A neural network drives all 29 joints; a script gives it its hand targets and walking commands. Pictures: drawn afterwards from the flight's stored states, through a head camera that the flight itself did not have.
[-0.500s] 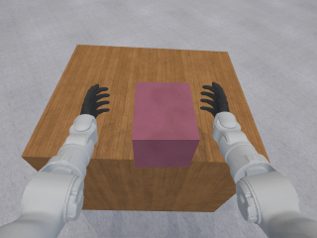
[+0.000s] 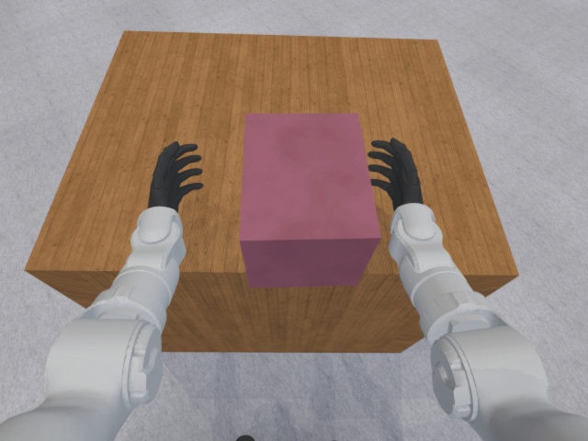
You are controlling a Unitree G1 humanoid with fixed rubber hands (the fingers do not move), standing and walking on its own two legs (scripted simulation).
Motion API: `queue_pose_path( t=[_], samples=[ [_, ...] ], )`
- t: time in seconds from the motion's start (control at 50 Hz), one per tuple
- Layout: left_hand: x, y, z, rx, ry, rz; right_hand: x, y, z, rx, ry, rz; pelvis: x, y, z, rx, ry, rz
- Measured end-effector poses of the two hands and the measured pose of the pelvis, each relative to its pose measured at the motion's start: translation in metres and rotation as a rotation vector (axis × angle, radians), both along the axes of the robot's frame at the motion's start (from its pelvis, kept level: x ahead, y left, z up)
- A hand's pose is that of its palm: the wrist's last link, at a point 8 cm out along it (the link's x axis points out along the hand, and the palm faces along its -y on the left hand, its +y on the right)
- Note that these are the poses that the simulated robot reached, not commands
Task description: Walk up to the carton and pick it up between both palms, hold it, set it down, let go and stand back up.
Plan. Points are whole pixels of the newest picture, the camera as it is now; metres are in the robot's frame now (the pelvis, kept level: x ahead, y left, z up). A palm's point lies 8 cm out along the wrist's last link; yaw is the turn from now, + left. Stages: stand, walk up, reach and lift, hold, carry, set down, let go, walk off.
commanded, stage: reach and lift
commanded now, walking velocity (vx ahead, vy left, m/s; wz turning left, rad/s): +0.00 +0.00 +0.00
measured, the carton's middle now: (302, 202) +0.48 +0.01 -0.01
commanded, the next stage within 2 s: none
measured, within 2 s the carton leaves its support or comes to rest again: neither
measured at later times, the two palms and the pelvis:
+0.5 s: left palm (201, 206) +0.44 +0.16 +0.02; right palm (397, 202) +0.46 -0.12 +0.04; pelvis +0.01 -0.01 +0.01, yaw +1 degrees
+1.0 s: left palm (208, 211) +0.43 +0.15 +0.02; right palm (394, 209) +0.44 -0.11 +0.04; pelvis +0.03 -0.01 +0.01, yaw +4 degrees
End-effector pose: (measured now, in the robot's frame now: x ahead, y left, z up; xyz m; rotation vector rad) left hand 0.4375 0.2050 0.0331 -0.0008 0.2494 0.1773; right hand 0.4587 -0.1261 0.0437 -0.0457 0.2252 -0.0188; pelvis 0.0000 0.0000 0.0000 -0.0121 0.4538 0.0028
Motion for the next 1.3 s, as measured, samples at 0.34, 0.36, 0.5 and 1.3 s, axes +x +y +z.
queue_pose_path(
  t=[0.34,0.36,0.5,1.3],
  samples=[
    [0.0,-0.056,-0.018,0.014,0.011,-0.072,-0.002,0.006,-0.002,-0.045,-0.052,-0.036,0.006,-0.002,0.003,0.002,0.01,0.014],
    [0.0,-0.054,-0.018,0.023,0.015,-0.058,-0.003,0.006,-0.004,-0.044,-0.045,-0.04,0.006,-0.003,0.004,0.003,0.009,0.01],
    [0.003,-0.045,-0.014,0.03,0.012,-0.046,-0.003,0.008,-0.008,-0.049,-0.038,-0.029,0.009,-0.006,0.005,0.005,-0.01,0.02],
    [-0.005,-0.057,-0.012,0.052,0.025,-0.03,-0.017,0.014,-0.007,-0.103,-0.053,-0.057,0.03,-0.008,0.013,0.009,-0.103,0.072]
  ],
)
